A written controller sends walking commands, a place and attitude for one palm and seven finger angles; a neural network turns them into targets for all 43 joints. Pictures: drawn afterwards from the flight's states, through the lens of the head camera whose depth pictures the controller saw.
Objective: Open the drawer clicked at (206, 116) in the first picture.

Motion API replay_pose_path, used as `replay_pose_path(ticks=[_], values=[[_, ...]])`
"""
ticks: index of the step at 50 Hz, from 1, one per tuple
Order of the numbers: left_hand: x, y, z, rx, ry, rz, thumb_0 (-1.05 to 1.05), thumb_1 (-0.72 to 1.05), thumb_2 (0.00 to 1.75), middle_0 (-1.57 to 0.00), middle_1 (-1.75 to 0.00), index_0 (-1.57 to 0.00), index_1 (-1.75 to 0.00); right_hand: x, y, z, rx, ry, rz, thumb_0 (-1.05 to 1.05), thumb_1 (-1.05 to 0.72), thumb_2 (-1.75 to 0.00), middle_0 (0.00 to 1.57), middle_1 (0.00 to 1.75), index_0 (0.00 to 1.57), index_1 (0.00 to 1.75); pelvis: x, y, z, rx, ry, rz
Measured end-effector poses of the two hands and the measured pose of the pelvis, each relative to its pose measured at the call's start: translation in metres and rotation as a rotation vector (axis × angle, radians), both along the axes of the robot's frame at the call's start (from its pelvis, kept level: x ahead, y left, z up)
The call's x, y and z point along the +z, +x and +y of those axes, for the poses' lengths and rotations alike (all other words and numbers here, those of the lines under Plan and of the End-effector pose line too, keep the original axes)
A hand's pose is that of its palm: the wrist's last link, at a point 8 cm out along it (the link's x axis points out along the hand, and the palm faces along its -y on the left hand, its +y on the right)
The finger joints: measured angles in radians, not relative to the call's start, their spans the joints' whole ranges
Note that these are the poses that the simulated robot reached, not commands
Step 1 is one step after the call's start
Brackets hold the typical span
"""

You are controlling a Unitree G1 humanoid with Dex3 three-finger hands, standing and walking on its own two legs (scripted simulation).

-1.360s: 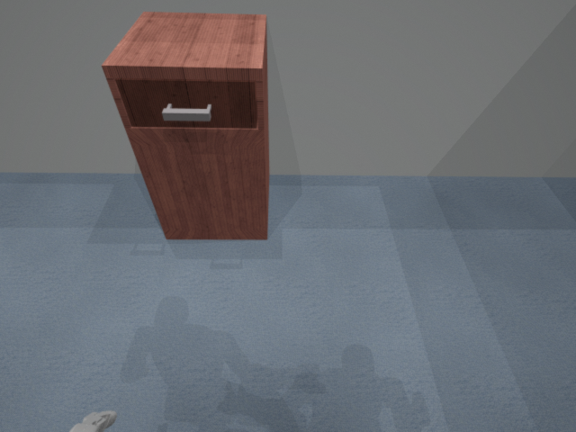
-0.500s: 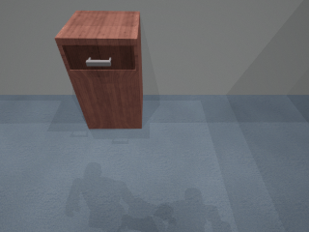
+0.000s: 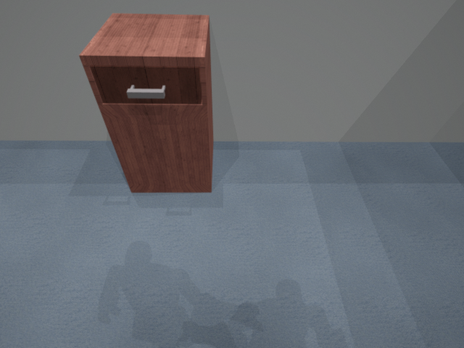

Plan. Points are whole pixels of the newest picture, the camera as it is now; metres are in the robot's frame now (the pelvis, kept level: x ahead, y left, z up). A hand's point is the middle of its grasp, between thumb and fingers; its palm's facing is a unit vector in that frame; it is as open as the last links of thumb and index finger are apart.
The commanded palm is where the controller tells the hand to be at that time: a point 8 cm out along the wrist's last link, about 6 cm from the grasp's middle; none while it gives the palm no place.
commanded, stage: look at it before walking up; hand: left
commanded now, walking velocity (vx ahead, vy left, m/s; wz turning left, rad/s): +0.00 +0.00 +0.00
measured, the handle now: (147, 90) +1.00 +0.39 -0.11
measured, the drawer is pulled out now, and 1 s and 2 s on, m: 0.00 0.00 0.00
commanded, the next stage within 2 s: walk to a spot facing it in 0.08 s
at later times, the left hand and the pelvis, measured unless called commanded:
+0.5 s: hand out of the picture +0.04 +0.24 -0.18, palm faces +0.12 -0.96 -0.27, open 7.4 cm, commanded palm none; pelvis -0.01 +0.01 -0.01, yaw +8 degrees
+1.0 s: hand out of the picture +0.06 +0.29 -0.18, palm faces +0.33 -0.93 -0.17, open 7.4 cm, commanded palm none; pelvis +0.08 +0.10 +0.00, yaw +18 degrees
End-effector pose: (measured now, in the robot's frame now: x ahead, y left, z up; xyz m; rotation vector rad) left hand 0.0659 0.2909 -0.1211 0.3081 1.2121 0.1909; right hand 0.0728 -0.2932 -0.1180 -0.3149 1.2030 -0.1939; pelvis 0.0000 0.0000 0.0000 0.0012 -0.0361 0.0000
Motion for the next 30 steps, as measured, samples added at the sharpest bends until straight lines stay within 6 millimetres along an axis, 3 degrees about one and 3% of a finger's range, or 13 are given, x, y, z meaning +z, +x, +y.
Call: replay_pose_path(ticks=[17, 25, 30], values=[[-0.002, 0.0, -0.001, 0.036, 0.005, -0.014, 0.01, 0.9, 0.9, -0.2, -0.3, -0.2, -0.3, -0.005, 0.006, 0.007, 0.026, 0.01, 0.01, 0.01, -0.91, -0.9, 0.2, 0.3, 0.2, 0.3, -0.003, -0.002, 0.0, 0.033, -0.001, 0.011], [-0.024, -0.039, -0.01, 0.139, -0.064, -0.017, 0.01, 0.9, 0.9, -0.2, -0.3, -0.2, -0.3, -0.022, -0.004, 0.044, 0.085, 0.05, 0.099, 0.01, -0.91, -0.9, 0.2, 0.3, 0.2, 0.3, -0.013, -0.011, 0.013, 0.136, -0.027, 0.009], [-0.048, -0.075, 0.005, 0.232, -0.126, 0.008, 0.01, 0.9, 0.9, -0.2, -0.3, -0.21, -0.3, -0.02, 0.004, 0.08, 0.147, 0.056, 0.093, 0.01, -0.91, -0.9, 0.2, 0.3, 0.2, 0.3, -0.022, -0.005, 0.037, 0.216, -0.034, 0.004]])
